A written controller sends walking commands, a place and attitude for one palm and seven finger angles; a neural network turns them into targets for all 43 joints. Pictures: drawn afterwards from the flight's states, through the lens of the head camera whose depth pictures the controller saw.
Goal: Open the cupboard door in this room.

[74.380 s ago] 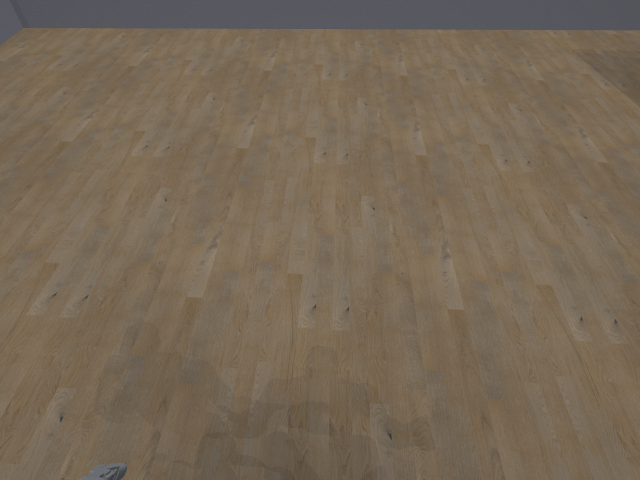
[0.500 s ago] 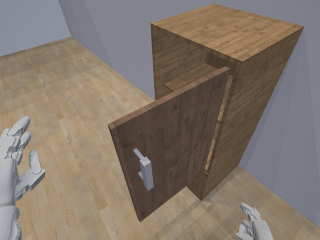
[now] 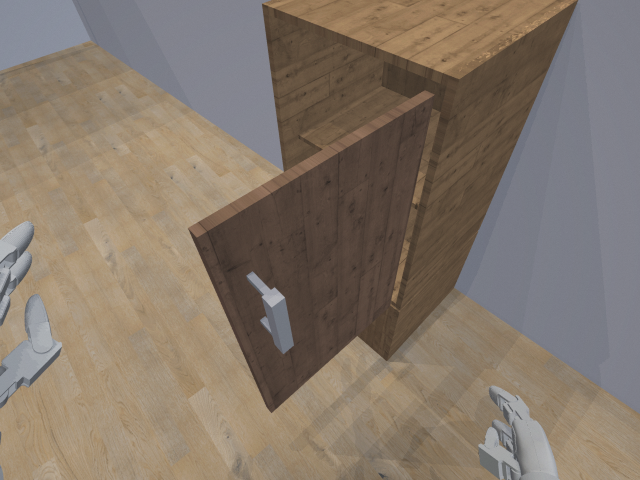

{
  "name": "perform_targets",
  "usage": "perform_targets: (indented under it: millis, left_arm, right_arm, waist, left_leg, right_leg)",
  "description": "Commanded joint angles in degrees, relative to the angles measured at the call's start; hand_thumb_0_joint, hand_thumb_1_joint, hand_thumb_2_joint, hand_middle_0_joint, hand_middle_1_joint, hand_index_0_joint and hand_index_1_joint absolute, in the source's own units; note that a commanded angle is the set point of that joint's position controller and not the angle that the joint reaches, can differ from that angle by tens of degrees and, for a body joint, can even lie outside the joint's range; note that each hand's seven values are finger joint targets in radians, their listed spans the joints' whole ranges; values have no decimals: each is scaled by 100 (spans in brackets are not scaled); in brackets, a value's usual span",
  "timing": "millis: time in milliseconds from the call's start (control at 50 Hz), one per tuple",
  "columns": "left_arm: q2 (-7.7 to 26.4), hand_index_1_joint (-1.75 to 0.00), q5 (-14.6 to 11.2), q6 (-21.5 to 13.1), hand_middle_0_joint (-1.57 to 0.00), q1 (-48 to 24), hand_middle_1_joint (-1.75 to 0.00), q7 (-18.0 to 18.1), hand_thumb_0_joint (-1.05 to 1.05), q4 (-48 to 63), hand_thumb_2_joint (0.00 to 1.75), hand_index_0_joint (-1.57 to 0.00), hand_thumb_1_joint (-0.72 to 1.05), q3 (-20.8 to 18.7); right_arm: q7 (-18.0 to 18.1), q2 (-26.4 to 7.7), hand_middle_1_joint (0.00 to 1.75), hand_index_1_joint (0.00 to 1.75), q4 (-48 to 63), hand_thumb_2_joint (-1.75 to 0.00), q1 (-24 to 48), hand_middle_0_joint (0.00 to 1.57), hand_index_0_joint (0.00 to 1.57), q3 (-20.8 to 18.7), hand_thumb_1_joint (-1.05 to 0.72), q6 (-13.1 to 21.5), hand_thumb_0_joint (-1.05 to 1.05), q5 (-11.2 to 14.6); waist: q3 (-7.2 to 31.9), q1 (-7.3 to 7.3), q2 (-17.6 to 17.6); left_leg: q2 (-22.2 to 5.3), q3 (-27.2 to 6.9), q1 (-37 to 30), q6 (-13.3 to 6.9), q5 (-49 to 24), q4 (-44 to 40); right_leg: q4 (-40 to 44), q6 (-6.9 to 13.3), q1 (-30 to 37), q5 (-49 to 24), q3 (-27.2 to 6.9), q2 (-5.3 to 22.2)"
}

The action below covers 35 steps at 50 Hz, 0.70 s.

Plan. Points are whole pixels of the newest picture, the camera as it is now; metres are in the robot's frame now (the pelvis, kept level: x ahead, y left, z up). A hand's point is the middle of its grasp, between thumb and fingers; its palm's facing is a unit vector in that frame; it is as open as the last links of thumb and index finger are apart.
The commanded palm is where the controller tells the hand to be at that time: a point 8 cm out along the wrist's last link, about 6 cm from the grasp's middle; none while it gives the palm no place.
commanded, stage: step back with the hand held close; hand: left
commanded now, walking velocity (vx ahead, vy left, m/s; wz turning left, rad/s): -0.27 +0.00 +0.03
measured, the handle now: (270, 313) +0.32 +0.09 +0.01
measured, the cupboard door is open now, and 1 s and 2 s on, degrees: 87 87 87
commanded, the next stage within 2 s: stop stepping back and stand still in 1.00 s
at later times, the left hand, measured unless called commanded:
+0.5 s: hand out of the picture +0.13 +0.27 +0.16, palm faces +0.46 -0.73 -0.50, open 7.4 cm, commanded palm +0.06 +0.31 +0.17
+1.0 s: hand out of the picture +0.05 +0.28 +0.17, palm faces +0.42 -0.75 -0.51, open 7.4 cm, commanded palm -0.02 +0.31 +0.17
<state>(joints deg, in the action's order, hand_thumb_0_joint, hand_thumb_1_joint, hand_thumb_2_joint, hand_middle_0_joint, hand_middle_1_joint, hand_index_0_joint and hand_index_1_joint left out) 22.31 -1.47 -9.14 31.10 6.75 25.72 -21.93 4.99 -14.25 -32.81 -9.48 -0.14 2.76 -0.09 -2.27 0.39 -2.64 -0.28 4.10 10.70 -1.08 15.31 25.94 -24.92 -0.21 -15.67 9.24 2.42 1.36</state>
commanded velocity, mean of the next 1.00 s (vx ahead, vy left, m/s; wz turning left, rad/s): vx -0.34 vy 0.00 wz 0.00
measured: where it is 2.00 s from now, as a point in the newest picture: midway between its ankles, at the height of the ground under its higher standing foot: outside the picture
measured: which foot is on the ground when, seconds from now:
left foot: down 0.00-1.00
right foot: down 0.00-0.46, up 0.48-0.56, down 0.58-0.86, up 0.88-1.00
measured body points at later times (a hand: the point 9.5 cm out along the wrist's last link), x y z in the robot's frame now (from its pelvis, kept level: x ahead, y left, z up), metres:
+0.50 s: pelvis -0.07 +0.01 -0.02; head -0.04 +0.02 +0.43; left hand +0.10 +0.31 +0.19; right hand +0.09 -0.23 -0.10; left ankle -0.02 +0.10 -0.74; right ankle +0.02 -0.12 -0.73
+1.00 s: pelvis -0.15 +0.01 +0.00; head -0.10 +0.04 +0.45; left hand +0.02 +0.32 +0.19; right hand +0.05 -0.21 -0.07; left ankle -0.09 +0.10 -0.74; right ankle -0.18 -0.12 -0.68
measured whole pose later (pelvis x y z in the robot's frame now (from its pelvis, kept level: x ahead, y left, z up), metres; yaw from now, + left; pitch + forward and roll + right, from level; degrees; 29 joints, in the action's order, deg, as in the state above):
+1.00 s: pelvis -0.15 +0.01 +0.00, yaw +1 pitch +3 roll -3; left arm 26.3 -1.8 -12.6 32.1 9.1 32.6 -26.6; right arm 4.0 -10.5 -34.6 -8.5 -0.5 7.8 -0.9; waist -2.7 1.1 1.1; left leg -0.5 -0.1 20.9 -2.5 7.1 25.4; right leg -52.7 -1.0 -24.5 26.6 -1.5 -4.0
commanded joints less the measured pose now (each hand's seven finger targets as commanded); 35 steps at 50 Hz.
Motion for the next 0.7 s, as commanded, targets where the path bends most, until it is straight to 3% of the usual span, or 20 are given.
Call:
perform_targets:
  millis: [0,100,200,280,340,380,400,440,460,500,540,580,620,640,680]
  left_arm:
    - [1192,-30,-50,-354,-20,2,-30,213,0,1313,90,-20,90,-1011]
    - [1127,-30,18,-421,-20,-53,-30,278,0,1433,90,-20,90,-991]
    - [1088,-30,141,-534,-20,-276,-30,345,0,1372,90,-20,90,-1021]
    - [1105,-30,133,-633,-20,-347,-30,387,0,1484,90,-20,90,-993]
    - [1178,-30,100,-691,-20,-310,-30,453,0,1631,90,-20,90,-1046]
    - [1187,-30,89,-735,-20,-311,-30,482,0,1733,90,-20,90,-1089]
    - [1191,-30,114,-743,-20,-280,-30,492,0,1728,90,-20,90,-1125]
    - [1019,-30,229,-756,-20,-195,-30,513,0,1614,90,-20,90,-1169]
    - [1020,-30,267,-751,-20,-277,-30,511,0,1655,90,-20,90,-1151]
    - [1135,-30,251,-770,-20,-221,-30,471,0,1536,90,-20,90,-1237]
    - [1031,-30,182,-828,-20,-46,-30,369,0,1418,90,-20,90,-1153]
    - [1049,-30,63,-843,-20,-216,-30,306,0,1570,90,-20,90,-950]
    - [1073,-30,32,-784,-20,-227,-30,300,0,1513,90,-20,90,-886]
    - [1133,-30,3,-748,-20,-224,-30,292,0,1620,90,-20,90,-899]
    - [1357,-30,-38,-721,-20,-63,-30,302,0,1639,90,-20,90,-1083]
  right_arm:
    - [86,-552,30,30,953,-90,497,20,20,-296,-90,245,0,6]
    - [99,-604,30,30,1013,-90,468,20,20,-293,-90,304,0,-1]
    - [117,-626,30,30,1034,-90,313,20,20,-306,-90,413,0,-10]
    - [80,-607,30,30,976,-90,150,20,20,-298,-90,503,0,-10]
    - [86,-576,30,30,878,-90,108,20,20,-273,-90,545,0,-24]
    - [103,-613,30,30,878,-90,130,20,20,-261,-90,578,0,-41]
    - [133,-655,30,30,910,-90,204,20,20,-270,-90,597,0,-46]
    - [165,-670,30,30,924,-90,192,20,20,-296,-90,627,0,-93]
    - [166,-602,30,30,938,-90,180,20,20,-309,-90,643,0,-122]
    - [149,-569,30,30,916,-90,239,20,20,-347,-90,713,0,-105]
    - [75,-550,30,30,801,-90,237,20,20,-324,-90,778,0,-122]
    - [4,-525,30,30,630,-90,230,20,20,-300,-90,804,0,-95]
    - [-9,-480,30,30,529,-90,205,20,20,-333,-90,764,0,-82]
    - [-21,-461,30,30,568,-90,226,20,20,-359,-90,742,0,-34]
    - [-29,-403,30,30,627,-90,276,20,20,-363,-90,651,0,-3]
  waist:
    - [1215,58,63]
    - [787,88,-226]
    - [450,22,23]
    - [455,-54,414]
    - [585,-70,449]
    - [568,-68,118]
    - [478,-52,-329]
    - [512,-1,-1032]
    - [517,4,-969]
    - [545,10,-553]
    - [341,-9,-581]
    - [821,-80,-118]
    - [1471,-86,96]
    - [1705,-78,344]
    - [1573,-80,740]
  left_leg:
    - [-398,-473,319,19,-1850,-181]
    - [-602,-768,1344,-173,-434,-633]
    - [-600,-859,2363,-345,1417,-654]
    - [-309,-722,1835,-251,1604,120]
    - [-260,-730,1199,-180,1349,444]
    - [-438,-987,1461,-230,1593,-24]
    - [-674,-1270,1969,-322,1923,-564]
    - [-1367,-1939,3286,-594,2761,-1645]
    - [-1449,-1993,3254,-633,2347,-1608]
    - [-1322,-1723,2892,-628,1300,-1081]
    - [-1132,-1538,2488,-529,742,-819]
    - [-713,-1059,989,-182,-1301,-74]
    - [-516,-684,211,4,-2121,388]
    - [-418,-545,-9,29,-2048,614]
    - [-134,-379,138,86,-985,1092]
  right_leg:
    - [-228,105,929,-2197,-512,397]
    - [-515,22,970,-866,-495,198]
    - [-606,38,1056,-112,-730,265]
    - [149,208,91,1010,-1150,580]
    - [359,294,-577,1424,-1123,729]
    - [41,188,-402,1470,-883,526]
    - [-366,89,1,1380,-691,298]
    - [-1959,-104,1364,589,-256,-293]
    - [-2248,-101,1405,352,-229,-367]
    - [-1984,-57,1224,336,-384,-330]
    - [-1262,10,894,187,-511,-255]
    - [-488,167,236,-1536,-962,97]
    - [-423,258,190,-2574,-1239,411]
    - [-306,285,157,-2689,-1296,516]
    - [201,459,-134,-2263,-1626,926]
